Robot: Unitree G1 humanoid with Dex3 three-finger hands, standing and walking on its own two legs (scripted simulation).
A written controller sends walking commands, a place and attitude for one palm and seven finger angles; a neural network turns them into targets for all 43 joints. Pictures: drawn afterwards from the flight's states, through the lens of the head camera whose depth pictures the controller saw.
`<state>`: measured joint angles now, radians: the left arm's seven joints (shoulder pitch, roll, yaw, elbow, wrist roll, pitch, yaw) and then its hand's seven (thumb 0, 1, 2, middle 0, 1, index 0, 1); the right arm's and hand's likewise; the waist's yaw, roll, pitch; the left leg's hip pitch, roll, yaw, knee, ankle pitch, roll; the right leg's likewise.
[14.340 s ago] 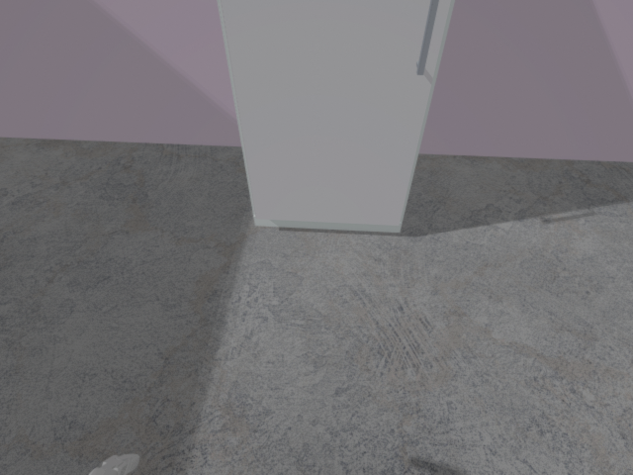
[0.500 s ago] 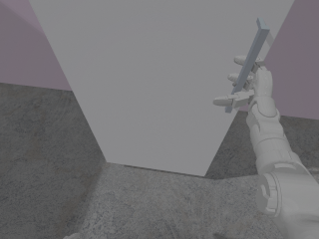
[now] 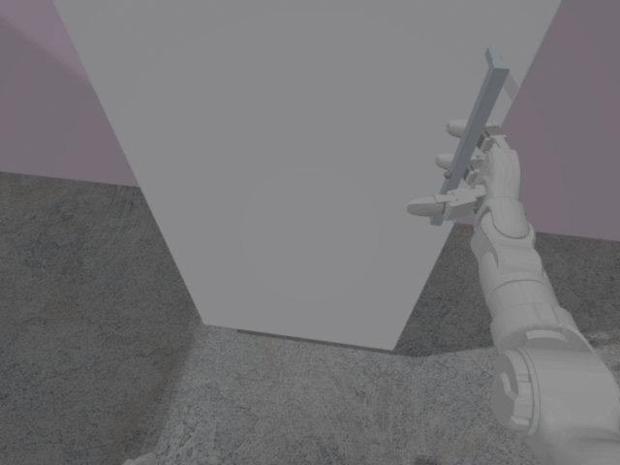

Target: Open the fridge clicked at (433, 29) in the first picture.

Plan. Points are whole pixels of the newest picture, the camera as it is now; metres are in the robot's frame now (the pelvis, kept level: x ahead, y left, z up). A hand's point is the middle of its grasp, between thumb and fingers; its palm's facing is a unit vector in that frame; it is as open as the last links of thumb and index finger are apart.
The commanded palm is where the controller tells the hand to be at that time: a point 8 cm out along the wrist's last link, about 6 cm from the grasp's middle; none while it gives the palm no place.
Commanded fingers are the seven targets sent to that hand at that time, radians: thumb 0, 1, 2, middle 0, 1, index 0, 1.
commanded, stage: slide the fingers in behind the handle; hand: right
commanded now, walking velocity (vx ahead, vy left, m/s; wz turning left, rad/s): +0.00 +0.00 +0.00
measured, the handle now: (459, 149) +0.53 -0.13 +0.14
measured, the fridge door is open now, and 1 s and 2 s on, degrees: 0 0 0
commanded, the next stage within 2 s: grip the handle and tug to test in 0.30 s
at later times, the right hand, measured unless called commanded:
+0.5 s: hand (453, 174) +0.47 -0.12 +0.14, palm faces +0.03 +1.00 +0.01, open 13.9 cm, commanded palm +0.45 -0.16 +0.14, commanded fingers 0.00 0.22 -0.42 0.33 1.24 0.33 1.24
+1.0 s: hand (447, 171) +0.48 -0.11 +0.14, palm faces +0.04 +1.00 +0.00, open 6.8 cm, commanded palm +0.45 -0.15 +0.14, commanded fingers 0.00 -0.90 -0.90 0.45 1.40 0.45 1.40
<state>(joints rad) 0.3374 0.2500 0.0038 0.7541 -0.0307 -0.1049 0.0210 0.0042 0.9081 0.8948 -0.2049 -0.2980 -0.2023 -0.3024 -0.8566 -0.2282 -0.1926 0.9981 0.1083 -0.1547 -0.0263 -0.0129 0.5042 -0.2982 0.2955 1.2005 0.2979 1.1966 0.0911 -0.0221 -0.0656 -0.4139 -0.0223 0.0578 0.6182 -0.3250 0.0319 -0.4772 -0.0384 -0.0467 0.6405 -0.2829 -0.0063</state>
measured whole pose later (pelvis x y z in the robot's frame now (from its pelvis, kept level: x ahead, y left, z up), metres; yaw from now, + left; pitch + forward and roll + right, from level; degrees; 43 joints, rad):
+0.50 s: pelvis -0.01 -0.01 +0.00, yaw +0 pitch +8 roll +1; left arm 0.37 0.25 0.00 0.77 -0.02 -0.12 0.01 0.00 0.91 0.89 -0.21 -0.30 -0.20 -0.30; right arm -0.90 -0.24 -0.20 1.05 0.10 -0.20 -0.03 -0.01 0.48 -0.31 0.30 1.20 0.30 1.20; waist 0.11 -0.02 -0.06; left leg -0.45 -0.01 0.05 0.65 -0.33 0.02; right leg -0.52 -0.03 -0.06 0.68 -0.30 -0.02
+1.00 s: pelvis +0.00 -0.01 +0.00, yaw +1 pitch +8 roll +1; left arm 0.35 0.24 0.00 0.75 -0.02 -0.12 0.01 0.00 0.91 0.89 -0.21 -0.30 -0.20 -0.30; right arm -0.91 -0.25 -0.21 1.06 0.09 -0.19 -0.05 0.00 -0.50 -0.73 0.41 1.34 0.41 1.34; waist 0.11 -0.02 -0.07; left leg -0.46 -0.02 0.05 0.65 -0.33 0.02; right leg -0.52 -0.04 -0.05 0.68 -0.30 -0.02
